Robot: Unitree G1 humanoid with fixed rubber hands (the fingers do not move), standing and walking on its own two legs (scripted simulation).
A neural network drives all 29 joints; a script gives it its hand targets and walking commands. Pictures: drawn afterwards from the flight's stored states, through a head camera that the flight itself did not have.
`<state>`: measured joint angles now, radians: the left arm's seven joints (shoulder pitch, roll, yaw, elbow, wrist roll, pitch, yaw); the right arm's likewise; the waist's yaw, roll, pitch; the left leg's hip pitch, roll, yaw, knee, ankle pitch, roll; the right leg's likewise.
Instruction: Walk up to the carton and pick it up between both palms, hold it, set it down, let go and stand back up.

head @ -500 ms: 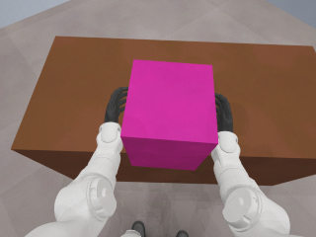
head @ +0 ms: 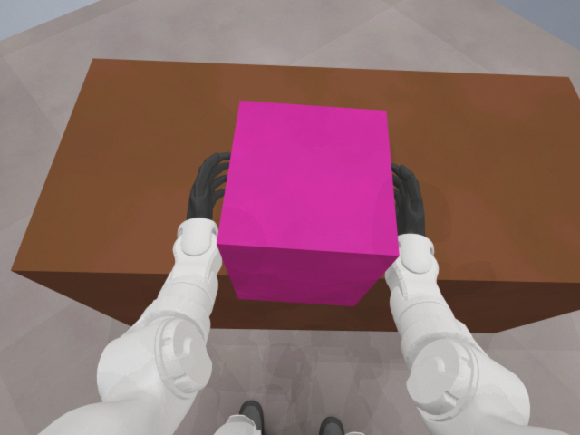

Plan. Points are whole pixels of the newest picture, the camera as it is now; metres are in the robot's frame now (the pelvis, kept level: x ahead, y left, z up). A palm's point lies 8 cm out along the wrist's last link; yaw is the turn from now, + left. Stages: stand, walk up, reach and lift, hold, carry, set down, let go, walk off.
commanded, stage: set down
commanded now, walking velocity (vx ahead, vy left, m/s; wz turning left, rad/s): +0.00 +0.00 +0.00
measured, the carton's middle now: (303, 215) +0.43 +0.02 -0.05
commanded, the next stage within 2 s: none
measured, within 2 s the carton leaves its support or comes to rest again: neither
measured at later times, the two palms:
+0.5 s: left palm (181, 195) +0.44 +0.20 -0.01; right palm (411, 208) +0.44 -0.14 -0.02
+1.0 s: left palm (167, 167) +0.44 +0.21 +0.04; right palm (454, 176) +0.45 -0.17 +0.05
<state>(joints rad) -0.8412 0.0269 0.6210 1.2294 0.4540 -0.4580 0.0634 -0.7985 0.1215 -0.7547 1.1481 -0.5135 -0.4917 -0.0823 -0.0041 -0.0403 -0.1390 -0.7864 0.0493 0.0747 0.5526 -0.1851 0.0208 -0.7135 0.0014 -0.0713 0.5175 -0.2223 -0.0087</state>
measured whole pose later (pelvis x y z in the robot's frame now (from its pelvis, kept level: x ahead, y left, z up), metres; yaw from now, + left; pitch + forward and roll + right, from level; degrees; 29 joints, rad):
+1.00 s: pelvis -0.02 +0.00 -0.02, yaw -2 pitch +28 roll -2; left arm -1.07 0.30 -0.05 1.45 -0.30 -0.31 0.02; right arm -1.05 -0.24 0.09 1.35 0.36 -0.23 -0.06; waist 0.03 -0.02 -0.29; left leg -0.98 0.06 0.04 0.74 -0.25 0.01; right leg -0.92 0.02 -0.04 0.71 -0.27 -0.01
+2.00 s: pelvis -0.01 +0.00 +0.01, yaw +0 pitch +11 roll -2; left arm -0.49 0.23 0.08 1.03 -0.14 -0.31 0.01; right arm -0.54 -0.12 0.03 1.09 0.27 -0.31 -0.11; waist 0.03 -0.03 -0.14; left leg -0.53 0.04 0.02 0.55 -0.21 0.00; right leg -0.45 0.02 -0.05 0.48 -0.22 -0.01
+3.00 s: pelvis +0.01 +0.00 +0.01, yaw -1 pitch +1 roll -1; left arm 0.04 0.20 0.00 0.76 -0.11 -0.35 0.01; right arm -0.01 -0.12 0.05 0.97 0.17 -0.51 -0.01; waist 0.02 -0.04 0.01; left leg -0.28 0.02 0.02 0.52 -0.26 0.00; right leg -0.22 0.01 -0.02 0.48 -0.29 -0.01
